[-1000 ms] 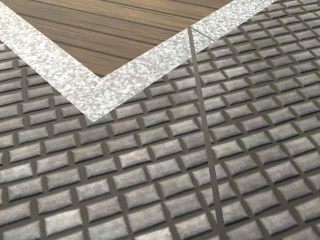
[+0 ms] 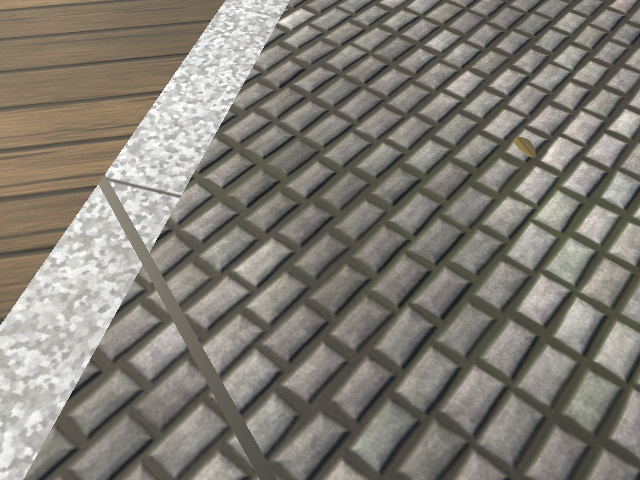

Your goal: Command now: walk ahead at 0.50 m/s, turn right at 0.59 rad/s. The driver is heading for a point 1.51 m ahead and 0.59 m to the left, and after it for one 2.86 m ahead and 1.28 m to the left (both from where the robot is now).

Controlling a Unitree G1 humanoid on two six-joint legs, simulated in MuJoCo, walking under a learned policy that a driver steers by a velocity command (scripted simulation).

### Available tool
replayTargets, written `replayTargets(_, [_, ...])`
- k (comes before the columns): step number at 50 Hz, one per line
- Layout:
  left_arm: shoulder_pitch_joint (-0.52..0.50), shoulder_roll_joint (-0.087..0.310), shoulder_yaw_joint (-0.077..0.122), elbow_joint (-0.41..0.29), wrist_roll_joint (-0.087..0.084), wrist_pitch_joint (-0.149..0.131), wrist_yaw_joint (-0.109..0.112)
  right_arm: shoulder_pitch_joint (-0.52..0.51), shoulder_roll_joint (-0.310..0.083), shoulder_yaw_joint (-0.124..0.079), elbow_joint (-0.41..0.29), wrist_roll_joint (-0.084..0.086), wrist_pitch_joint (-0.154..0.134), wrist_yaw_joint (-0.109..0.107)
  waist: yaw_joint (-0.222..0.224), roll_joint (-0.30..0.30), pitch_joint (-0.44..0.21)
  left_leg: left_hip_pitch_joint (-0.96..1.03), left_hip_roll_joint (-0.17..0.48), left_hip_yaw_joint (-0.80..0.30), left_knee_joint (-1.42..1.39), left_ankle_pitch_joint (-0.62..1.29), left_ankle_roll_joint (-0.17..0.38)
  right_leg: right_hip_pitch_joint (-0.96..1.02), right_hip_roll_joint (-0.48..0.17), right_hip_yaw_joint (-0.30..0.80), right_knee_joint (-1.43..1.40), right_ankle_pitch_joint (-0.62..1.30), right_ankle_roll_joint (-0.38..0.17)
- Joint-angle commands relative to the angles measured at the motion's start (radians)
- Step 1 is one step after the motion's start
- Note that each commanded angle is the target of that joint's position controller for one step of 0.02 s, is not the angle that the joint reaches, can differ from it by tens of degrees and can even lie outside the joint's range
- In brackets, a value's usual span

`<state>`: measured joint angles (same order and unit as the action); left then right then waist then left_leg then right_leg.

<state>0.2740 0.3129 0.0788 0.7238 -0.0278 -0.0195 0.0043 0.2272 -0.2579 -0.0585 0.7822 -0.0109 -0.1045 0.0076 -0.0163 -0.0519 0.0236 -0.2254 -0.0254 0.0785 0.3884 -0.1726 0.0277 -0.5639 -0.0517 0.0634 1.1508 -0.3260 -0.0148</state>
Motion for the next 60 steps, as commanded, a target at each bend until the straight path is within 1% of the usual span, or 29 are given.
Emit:
replayTargets(1, [-0.017, 0.038, 0.010, -0.097, 0.002, 0.001, -0.003, -0.022, -0.140, -0.037, -0.043, 0.006, -0.020, -0.002, 0.006, 0.146, 0.001, 0.095, 0.301, -0.217, -0.243, 0.121, 0.177, -0.157, -0.080, 0.045, -0.054, 0.083, 0.020])
replayTargets(6, [-0.145, -0.013, -0.012, -0.128, 0.014, -0.025, -0.024, 0.040, -0.167, -0.041, 0.002, 0.017, -0.007, 0.001, -0.033, 0.095, 0.014, 0.122, 0.251, -0.070, -0.248, 0.242, 0.158, -0.092, -0.046, -0.006, -0.371, 0.299, 0.005])
replayTargets(10, [-0.274, -0.002, -0.018, -0.169, 0.011, -0.045, -0.043, 0.113, -0.208, -0.046, 0.043, 0.046, 0.017, 0.006, -0.060, 0.108, 0.055, 0.185, 0.280, -0.105, -0.221, 0.259, 0.162, -0.049, -0.017, -0.067, -0.541, 0.278, -0.007])
replayTargets(12, [-0.273, 0.030, -0.007, -0.176, 0.007, -0.053, -0.048, 0.124, -0.228, -0.051, 0.058, 0.050, 0.028, 0.003, -0.034, 0.134, 0.044, 0.234, 0.305, -0.132, -0.170, 0.319, 0.145, 0.001, 0.003, -0.065, -0.603, 0.214, -0.024])
replayTargets(14, [-0.114, 0.087, 0.023, -0.132, 0.014, -0.060, -0.041, 0.103, -0.231, -0.047, 0.067, 0.056, 0.037, -0.002, 0.074, 0.143, -0.056, 0.208, 0.267, -0.095, 0.018, 0.538, 0.103, 0.273, 0.051, -0.099, -0.690, 0.239, -0.063])
replayTargets(15, [0.039, 0.143, 0.050, -0.089, 0.024, -0.058, -0.029, 0.107, -0.193, -0.031, 0.063, 0.045, 0.034, -0.004, 0.144, 0.131, -0.170, 0.087, 0.212, -0.060, 0.212, 0.486, 0.064, 0.538, 0.013, -0.067, -0.658, 0.282, -0.093])
replayTargets(16, [0.193, 0.235, 0.070, -0.072, 0.049, -0.050, -0.010, 0.128, -0.097, 0.001, 0.024, 0.013, 0.024, -0.002, 0.175, -0.043, -0.340, -0.215, 0.115, -0.012, 0.575, 0.097, 0.001, 0.886, -0.248, 0.241, -0.631, 0.282, -0.181])
replayTargets(17, [0.186, 0.238, 0.063, -0.073, 0.049, -0.047, -0.010, 0.200, -0.059, 0.016, 0.023, 0.032, 0.008, -0.001, 0.133, -0.230, -0.465, -0.426, 0.010, -0.127, 0.821, -0.425, -0.023, 0.982, -0.402, 0.611, -0.775, 0.158, -0.293])
replayTargets(18, [0.142, 0.152, 0.039, -0.074, 0.040, -0.048, -0.015, 0.146, -0.166, -0.016, 0.027, 0.060, 0.004, 0.002, 0.147, -0.117, -0.337, -0.520, 0.066, -0.196, 0.908, -0.393, -0.020, 0.880, -0.363, 0.524, -0.807, 0.079, -0.261])
replayTargets(19, [0.095, 0.111, 0.025, -0.066, 0.029, -0.051, -0.015, 0.086, -0.170, -0.020, 0.006, 0.065, 0.005, 0.003, 0.125, -0.105, -0.203, -0.557, 0.107, -0.168, 0.901, -0.319, -0.011, 0.760, -0.321, 0.369, -0.827, 0.081, -0.224])
replayTargets(20, [0.033, 0.080, 0.015, -0.059, 0.029, -0.057, -0.019, 0.060, -0.153, -0.020, 0.007, 0.052, 0.011, -0.001, 0.090, -0.049, -0.131, -0.522, 0.141, -0.161, 0.853, -0.240, -0.012, 0.632, -0.276, 0.273, -0.866, 0.124, -0.198])
replayTargets(22, [-0.053, 0.038, 0.008, -0.051, 0.035, -0.075, -0.024, 0.091, -0.130, -0.026, 0.020, 0.042, 0.041, -0.005, 0.025, -0.077, -0.064, -0.418, 0.177, -0.171, 0.797, -0.139, -0.020, 0.467, -0.231, 0.139, -0.949, 0.193, -0.181])
replayTargets(25, [-0.082, 0.044, 0.018, -0.023, 0.042, -0.098, -0.017, 0.078, -0.087, -0.023, 0.009, 0.042, 0.072, -0.007, -0.007, -0.029, -0.015, -0.422, 0.179, -0.179, 0.753, -0.056, -0.038, 0.404, -0.228, 0.013, -1.016, 0.303, -0.186])
replayTargets(29, [-0.056, 0.076, 0.031, 0.014, 0.044, -0.096, 0.002, -0.018, -0.069, -0.016, -0.029, 0.034, 0.071, 0.007, 0.013, -0.004, 0.025, -0.457, 0.171, -0.166, 0.536, 0.135, -0.043, 0.435, -0.209, -0.132, -1.034, 0.354, -0.167])
replayTargets(36, [0.020, 0.140, 0.055, 0.067, 0.010, -0.062, 0.012, -0.207, -0.073, -0.007, -0.122, 0.031, 0.072, 0.049, 0.073, 0.012, 0.082, -0.463, 0.138, -0.060, 0.286, 0.117, 0.021, 0.604, -0.256, -0.241, -0.979, 0.415, -0.128])
replayTargets(38, [0.010, 0.167, 0.063, 0.070, 0.002, -0.048, 0.014, -0.187, -0.097, -0.020, -0.137, 0.030, 0.075, 0.054, 0.044, -0.011, 0.046, -0.386, 0.087, -0.006, 0.270, 0.021, 0.058, 0.647, -0.259, -0.269, -0.873, 0.684, -0.107])
replayTargets(39, [0.000, 0.182, 0.066, 0.067, -0.003, -0.040, 0.015, -0.128, -0.119, -0.034, -0.130, 0.032, 0.079, 0.052, 0.006, -0.026, -0.002, -0.294, 0.044, 0.029, 0.272, -0.028, 0.080, 0.654, -0.250, -0.284, -0.765, 0.859, -0.093])
replayTargets(40, [-0.020, 0.184, 0.064, 0.064, -0.010, -0.030, 0.015, 0.004, -0.157, -0.058, -0.100, 0.036, 0.080, 0.048, -0.075, -0.014, -0.073, -0.114, -0.012, 0.058, 0.221, -0.006, 0.111, 0.616, -0.218, -0.315, -0.578, 0.953, -0.067])
replayTargets(41, [-0.003, 0.159, 0.051, 0.059, -0.002, -0.032, 0.018, 0.171, -0.231, -0.097, -0.055, 0.039, 0.087, 0.032, -0.147, 0.031, -0.164, 0.170, -0.030, 0.005, 0.188, 0.040, 0.150, 0.455, -0.175, -0.327, -0.321, 0.821, -0.022])
replayTargets(42, [0.061, 0.031, 0.013, 0.006, 0.043, -0.047, 0.016, 0.199, -0.360, -0.125, -0.047, 0.045, 0.090, 0.014, -0.072, 0.300, -0.214, 0.479, 0.224, -0.492, 0.117, -0.052, 0.301, 0.021, -0.024, -0.306, 0.063, 0.052, 0.054])
replayTargets(43, [0.037, 0.032, -0.003, -0.012, 0.027, -0.087, 0.007, 0.197, -0.339, -0.106, -0.095, 0.034, 0.068, 0.025, -0.072, 0.254, -0.390, 0.605, 0.359, -0.937, -0.069, -0.214, 0.412, -0.148, 0.093, -0.035, 0.234, -0.299, 0.056])
replayTargets(44, [-0.081, 0.107, 0.016, -0.039, -0.015, -0.109, -0.004, 0.178, -0.259, -0.081, -0.089, 0.027, 0.051, 0.035, -0.108, 0.147, -0.296, 0.565, 0.348, -0.831, -0.118, -0.190, 0.346, -0.253, 0.040, 0.028, 0.256, -0.219, 0.030])
replayTargets(45, [-0.108, 0.098, 0.011, -0.046, -0.017, -0.123, -0.004, 0.141, -0.228, -0.072, -0.086, 0.030, 0.041, 0.035, -0.081, 0.126, -0.191, 0.438, 0.310, -0.692, -0.107, -0.121, 0.310, -0.262, -0.002, 0.019, 0.187, -0.132, 0.006])
replayTargets(46, [-0.104, 0.094, 0.013, -0.031, 0.010, -0.127, 0.006, 0.069, -0.192, -0.062, -0.096, 0.032, 0.039, 0.031, -0.035, 0.075, -0.127, 0.297, 0.265, -0.579, -0.100, -0.024, 0.275, -0.206, -0.043, 0.019, 0.100, -0.061, 0.004])
replayTargets(47, [-0.090, 0.104, 0.022, -0.021, 0.028, -0.119, 0.011, 0.019, -0.155, -0.049, -0.113, 0.022, 0.039, 0.027, 0.002, 0.083, -0.095, 0.185, 0.231, -0.501, -0.117, 0.070, 0.256, -0.129, -0.068, 0.023, 0.036, -0.010, 0.005])
replayTargets(48, [-0.076, 0.107, 0.025, -0.021, 0.030, -0.106, 0.009, -0.002, -0.152, -0.046, -0.128, 0.012, 0.038, 0.022, 0.024, 0.118, -0.091, 0.114, 0.218, -0.479, -0.135, 0.136, 0.263, -0.072, -0.074, 0.026, 0.008, 0.014, 0.013])
replayTargets(52, [-0.130, 0.060, 0.014, -0.040, 0.042, -0.076, 0.009, 0.035, -0.182, -0.056, -0.122, 0.024, 0.032, -0.004, 0.021, 0.093, -0.058, 0.024, 0.168, -0.366, -0.164, 0.269, 0.254, -0.061, -0.049, -0.005, -0.192, 0.142, 0.067])
replayTargets(56, [-0.273, 0.027, -0.003, -0.076, 0.033, -0.082, -0.004, 0.083, -0.188, -0.058, -0.108, 0.030, 0.043, -0.021, -0.034, 0.135, -0.025, -0.008, 0.120, -0.330, -0.157, 0.138, 0.200, -0.008, 0.006, -0.007, -0.492, 0.373, 0.083])
replayTargets(60, [-0.351, 0.051, 0.000, -0.103, 0.018, -0.099, -0.023, 0.136, -0.189, -0.061, -0.088, 0.039, 0.053, -0.025, -0.062, 0.147, -0.009, 0.033, 0.151, -0.406, -0.101, 0.073, 0.187, 0.044, 0.041, 0.010, -0.623, 0.401, 0.069])
